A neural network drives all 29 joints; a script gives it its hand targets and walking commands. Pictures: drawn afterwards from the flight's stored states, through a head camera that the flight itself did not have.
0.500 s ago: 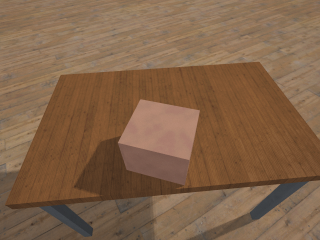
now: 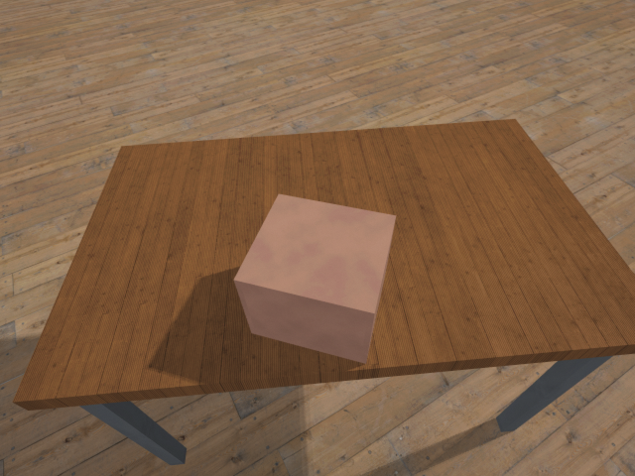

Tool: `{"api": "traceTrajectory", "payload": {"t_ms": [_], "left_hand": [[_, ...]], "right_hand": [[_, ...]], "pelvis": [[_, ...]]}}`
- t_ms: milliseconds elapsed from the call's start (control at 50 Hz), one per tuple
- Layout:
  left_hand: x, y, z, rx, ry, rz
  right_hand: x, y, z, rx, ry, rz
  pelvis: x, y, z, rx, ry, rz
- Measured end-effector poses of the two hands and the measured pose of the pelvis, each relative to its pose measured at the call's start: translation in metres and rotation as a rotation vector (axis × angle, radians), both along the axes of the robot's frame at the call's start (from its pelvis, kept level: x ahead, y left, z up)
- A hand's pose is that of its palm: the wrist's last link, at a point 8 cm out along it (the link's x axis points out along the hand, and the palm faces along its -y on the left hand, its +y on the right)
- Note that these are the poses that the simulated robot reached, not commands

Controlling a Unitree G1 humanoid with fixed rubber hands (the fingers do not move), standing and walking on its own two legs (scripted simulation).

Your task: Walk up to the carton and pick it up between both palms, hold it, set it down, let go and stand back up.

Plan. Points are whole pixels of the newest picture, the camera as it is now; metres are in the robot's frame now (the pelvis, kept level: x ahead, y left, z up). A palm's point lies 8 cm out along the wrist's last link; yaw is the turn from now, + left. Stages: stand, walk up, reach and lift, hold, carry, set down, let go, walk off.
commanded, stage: stand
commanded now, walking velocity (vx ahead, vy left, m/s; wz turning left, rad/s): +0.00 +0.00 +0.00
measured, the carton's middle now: (321, 276) +0.42 +0.01 -0.04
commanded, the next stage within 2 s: none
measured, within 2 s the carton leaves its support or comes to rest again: neither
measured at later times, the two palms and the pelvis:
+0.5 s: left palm out of the picture +0.02 +0.26 -0.12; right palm out of the picture +0.02 -0.26 -0.13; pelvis +0.01 +0.00 +0.00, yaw +0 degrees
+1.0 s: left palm out of the picture +0.03 +0.26 -0.13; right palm out of the picture +0.02 -0.26 -0.13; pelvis +0.01 +0.00 +0.00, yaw +0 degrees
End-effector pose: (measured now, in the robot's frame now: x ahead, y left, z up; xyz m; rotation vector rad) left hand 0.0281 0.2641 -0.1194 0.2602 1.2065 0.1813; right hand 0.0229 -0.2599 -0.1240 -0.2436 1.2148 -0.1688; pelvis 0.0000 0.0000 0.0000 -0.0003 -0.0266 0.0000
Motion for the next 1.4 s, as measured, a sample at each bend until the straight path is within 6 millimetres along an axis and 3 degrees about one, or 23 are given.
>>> {"api": "traceTrajectory", "payload": {"t_ms": [460, 880, 1180, 1400], "left_hand": [[-0.004, -0.006, -0.004, -0.009, 0.032, 0.017], [0.007, -0.007, -0.004, -0.007, 0.022, 0.022], [-0.015, -0.010, -0.007, -0.015, 0.092, 0.035], [-0.008, -0.010, -0.007, -0.014, 0.072, 0.039]], "right_hand": [[-0.004, 0.001, -0.003, 0.007, 0.041, -0.006], [0.006, 0.004, -0.005, 0.013, 0.034, -0.011], [-0.012, 0.003, -0.006, 0.009, 0.093, -0.024], [-0.009, 0.007, -0.008, 0.019, 0.085, -0.033]], "pelvis": [[0.005, -0.002, 0.001, 0.001, 0.005, 0.005], [0.011, -0.003, 0.001, 0.000, 0.000, 0.008], [0.008, -0.003, 0.002, -0.001, 0.010, 0.004], [0.011, -0.003, 0.002, -0.001, 0.004, 0.005]]}}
